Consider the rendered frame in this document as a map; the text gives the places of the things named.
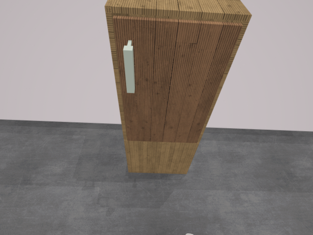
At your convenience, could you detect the cupboard door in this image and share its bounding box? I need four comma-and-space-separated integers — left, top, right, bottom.
113, 16, 243, 143

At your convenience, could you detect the handle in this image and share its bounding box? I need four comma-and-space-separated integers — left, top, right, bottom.
123, 40, 135, 93

